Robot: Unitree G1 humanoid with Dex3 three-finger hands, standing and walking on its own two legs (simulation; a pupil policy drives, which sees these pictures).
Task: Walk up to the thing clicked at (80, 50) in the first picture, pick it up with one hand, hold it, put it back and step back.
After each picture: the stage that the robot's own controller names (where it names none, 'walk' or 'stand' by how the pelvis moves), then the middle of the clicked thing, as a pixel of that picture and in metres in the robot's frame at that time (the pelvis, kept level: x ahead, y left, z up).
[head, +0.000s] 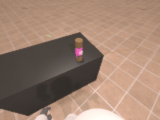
stand; (79, 50) +0.64 +0.13 -0.04
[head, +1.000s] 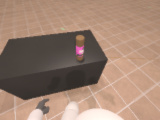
sink last; (79, 49) +0.60 +0.12 -0.01
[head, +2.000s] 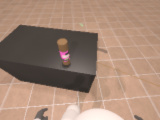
stand; (64, 53) +0.49 +0.25 +0.00
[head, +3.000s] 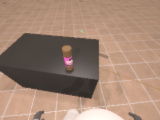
stand; (68, 59) +0.48 +0.21 -0.02
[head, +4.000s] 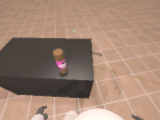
stand; (61, 62) +0.44 +0.25 -0.02
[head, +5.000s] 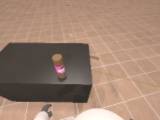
stand; (60, 67) +0.42 +0.26 -0.04
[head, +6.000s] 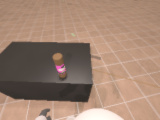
stand; (60, 66) +0.43 +0.26 -0.04
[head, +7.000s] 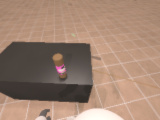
stand; (60, 67) +0.42 +0.26 -0.04
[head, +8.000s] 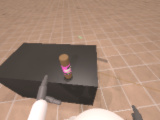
rise first; (66, 67) +0.42 +0.24 -0.04
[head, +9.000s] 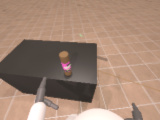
go down; (66, 64) +0.45 +0.24 -0.04
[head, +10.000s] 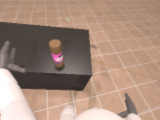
go down; (57, 55) +0.46 +0.22 +0.00
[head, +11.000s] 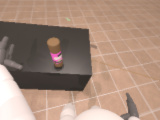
go down; (56, 54) +0.46 +0.23 +0.02
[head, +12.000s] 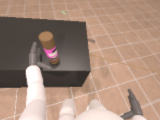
close in; (51, 50) +0.46 +0.24 +0.04
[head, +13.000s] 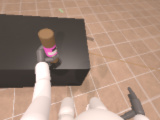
lift; (50, 49) +0.46 +0.23 +0.06
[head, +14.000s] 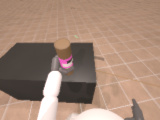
lift; (66, 60) +0.33 +0.15 +0.19
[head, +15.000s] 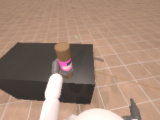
hold; (65, 63) +0.33 +0.16 +0.16
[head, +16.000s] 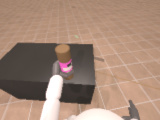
hold; (66, 64) +0.33 +0.16 +0.14
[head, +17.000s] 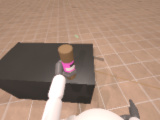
hold; (68, 64) +0.33 +0.15 +0.14
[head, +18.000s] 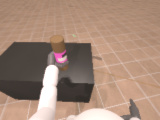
crouch; (60, 55) +0.38 +0.20 +0.16
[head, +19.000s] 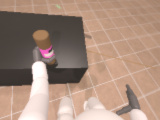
lower; (46, 50) +0.45 +0.24 +0.04
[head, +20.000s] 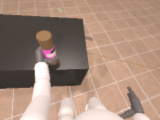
lower; (49, 50) +0.45 +0.23 +0.06
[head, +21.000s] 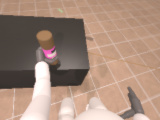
lower; (49, 50) +0.45 +0.23 +0.06
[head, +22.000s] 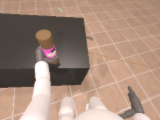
lower; (49, 50) +0.45 +0.23 +0.06
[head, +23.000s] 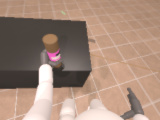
loosen; (54, 53) +0.43 +0.21 +0.06
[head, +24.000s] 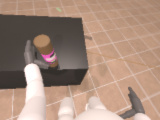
withdraw; (48, 54) +0.43 +0.22 +0.06
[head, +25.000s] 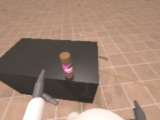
sink last; (67, 66) +0.41 +0.21 +0.01
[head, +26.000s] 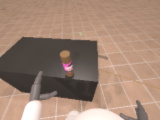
stand; (67, 64) +0.42 +0.21 +0.00
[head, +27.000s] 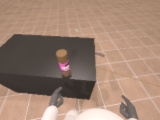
stand; (64, 64) +0.41 +0.22 +0.01
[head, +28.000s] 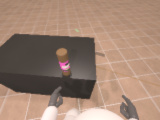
stand; (64, 63) +0.41 +0.22 +0.02
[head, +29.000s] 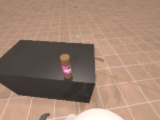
stand; (66, 67) +0.43 +0.21 -0.03
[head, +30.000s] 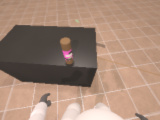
walk; (67, 52) +0.50 +0.20 -0.01
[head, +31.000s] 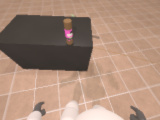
walk; (68, 32) +0.74 +0.26 -0.02
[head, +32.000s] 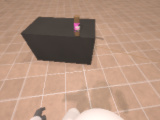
stand; (76, 26) +1.03 +0.25 -0.01
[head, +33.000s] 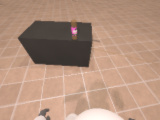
stand; (74, 30) +1.03 +0.25 -0.04
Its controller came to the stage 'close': yes
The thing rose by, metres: 0.19
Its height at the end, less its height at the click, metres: +0.00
